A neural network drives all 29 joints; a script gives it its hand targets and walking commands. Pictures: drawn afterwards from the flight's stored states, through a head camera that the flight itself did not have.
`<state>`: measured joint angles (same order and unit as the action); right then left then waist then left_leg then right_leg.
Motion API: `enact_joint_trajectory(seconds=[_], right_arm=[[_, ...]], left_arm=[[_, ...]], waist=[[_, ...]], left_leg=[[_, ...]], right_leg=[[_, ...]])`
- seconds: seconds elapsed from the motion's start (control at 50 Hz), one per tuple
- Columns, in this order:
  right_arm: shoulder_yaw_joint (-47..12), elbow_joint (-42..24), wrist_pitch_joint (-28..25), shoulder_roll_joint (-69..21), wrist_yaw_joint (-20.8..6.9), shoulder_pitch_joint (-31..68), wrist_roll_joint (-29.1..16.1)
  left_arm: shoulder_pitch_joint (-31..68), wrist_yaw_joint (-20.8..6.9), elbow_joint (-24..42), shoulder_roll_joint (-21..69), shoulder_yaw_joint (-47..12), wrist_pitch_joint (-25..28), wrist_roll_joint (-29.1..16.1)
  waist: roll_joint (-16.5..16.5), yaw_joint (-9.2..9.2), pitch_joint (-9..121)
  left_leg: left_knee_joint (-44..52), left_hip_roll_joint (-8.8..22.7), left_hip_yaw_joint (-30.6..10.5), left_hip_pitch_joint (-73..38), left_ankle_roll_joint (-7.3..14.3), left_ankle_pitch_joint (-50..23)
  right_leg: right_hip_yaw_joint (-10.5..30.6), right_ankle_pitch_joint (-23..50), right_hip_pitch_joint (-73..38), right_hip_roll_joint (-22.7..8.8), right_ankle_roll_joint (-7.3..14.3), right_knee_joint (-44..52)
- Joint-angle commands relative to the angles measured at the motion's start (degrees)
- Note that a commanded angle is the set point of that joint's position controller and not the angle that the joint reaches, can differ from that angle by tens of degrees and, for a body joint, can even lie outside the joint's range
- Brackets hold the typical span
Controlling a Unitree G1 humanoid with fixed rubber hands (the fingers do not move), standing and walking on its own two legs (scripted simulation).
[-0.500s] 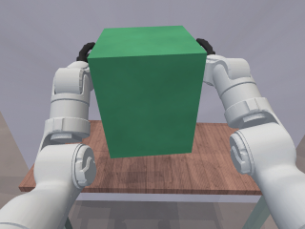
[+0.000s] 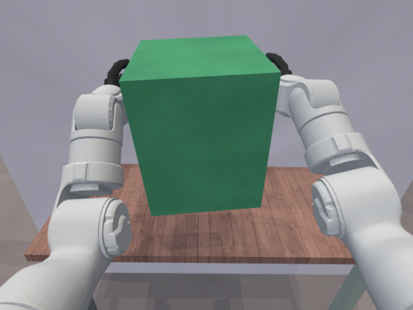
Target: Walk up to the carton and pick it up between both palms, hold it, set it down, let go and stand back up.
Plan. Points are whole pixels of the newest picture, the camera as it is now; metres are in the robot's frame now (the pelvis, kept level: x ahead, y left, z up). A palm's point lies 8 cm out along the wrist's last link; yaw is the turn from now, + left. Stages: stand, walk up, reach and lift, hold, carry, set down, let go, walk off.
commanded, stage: hold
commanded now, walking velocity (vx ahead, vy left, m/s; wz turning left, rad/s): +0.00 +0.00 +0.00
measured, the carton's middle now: (200, 123) +0.36 -0.01 +0.27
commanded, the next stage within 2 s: set down in 0.34 s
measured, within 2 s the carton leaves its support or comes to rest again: neither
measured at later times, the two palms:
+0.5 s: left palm (113, 94) +0.38 +0.14 +0.32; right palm (280, 87) +0.36 -0.15 +0.33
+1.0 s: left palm (116, 120) +0.40 +0.15 +0.26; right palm (262, 112) +0.40 -0.14 +0.27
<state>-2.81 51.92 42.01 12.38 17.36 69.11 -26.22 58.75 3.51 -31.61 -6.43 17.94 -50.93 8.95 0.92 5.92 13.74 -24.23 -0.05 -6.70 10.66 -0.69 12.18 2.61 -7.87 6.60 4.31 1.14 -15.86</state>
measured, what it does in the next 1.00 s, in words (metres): stands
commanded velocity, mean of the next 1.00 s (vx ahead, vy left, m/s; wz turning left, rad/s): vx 0.00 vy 0.00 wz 0.00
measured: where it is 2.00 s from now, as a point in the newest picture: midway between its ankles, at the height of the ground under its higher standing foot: outside the picture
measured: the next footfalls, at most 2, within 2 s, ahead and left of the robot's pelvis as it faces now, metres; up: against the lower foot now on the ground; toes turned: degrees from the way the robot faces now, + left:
none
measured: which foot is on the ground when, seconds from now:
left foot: down 0.00-1.00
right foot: down 0.00-1.00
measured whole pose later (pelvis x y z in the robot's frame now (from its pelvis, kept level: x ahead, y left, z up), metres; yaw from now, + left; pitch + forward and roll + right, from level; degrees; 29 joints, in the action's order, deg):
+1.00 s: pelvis +0.01 -0.01 +0.00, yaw +2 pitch -4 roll -2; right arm -1.0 54.6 22.8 7.4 13.5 61.6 -20.4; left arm 52.2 4.9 -32.3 -6.4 16.2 -36.2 9.4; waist -2.4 7.7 6.5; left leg -23.5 -0.3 -8.5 6.8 -1.2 12.6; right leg 0.1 -9.0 1.9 4.0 1.6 -15.1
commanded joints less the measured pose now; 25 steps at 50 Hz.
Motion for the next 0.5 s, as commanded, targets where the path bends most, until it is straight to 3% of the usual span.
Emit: enact_joint_trajectory(seconds=[0.0, 0.34, 0.42, 0.48], right_arm=[[-5.3, -21.7, -2.7, -38.9, -8.8, 48.8, -10.5], [-5.2, -22.2, -2.8, -39.3, -8.5, 49.8, -10.3], [-4.4, -22.5, -4.7, -40.5, -9.0, 53.9, -9.6], [-1.9, -18.4, -7.9, -40.7, -10.1, 56.3, -6.3]], left_arm=[[54.0, -8.5, 11.1, 34.7, -16.8, 5.7, -11.2], [54.5, -8.8, 10.0, 34.3, -16.3, 6.1, -11.4], [59.6, -8.6, 10.1, 33.8, -16.3, 8.2, -12.7], [63.0, -8.5, 6.1, 32.7, -13.4, 11.4, -12.3]], waist=[[2.5, 0.4, 19.1], [2.1, 0.48, 19.5], [2.0, 0.23, 20.7], [1.6, -0.45, 19.6]], left_leg=[[3.0, -1.4, 1.4, -4.0, -2.3, -12.4], [3.1, -1.8, 1.5, -3.6, -1.9, -11.2], [2.5, -2.1, 1.4, -4.2, -1.8, -11.1], [3.0, -2.1, 1.5, -4.6, -1.4, -8.5]], right_leg=[[0.1, 14.3, -8.0, 0.1, -3.0, 0.0], [0.1, 14.2, -7.8, -0.2, -3.3, 0.1], [-0.5, 12.5, -5.8, -0.2, -3.6, 0.3], [-1.1, 7.8, -3.4, -0.3, -3.4, 1.2]])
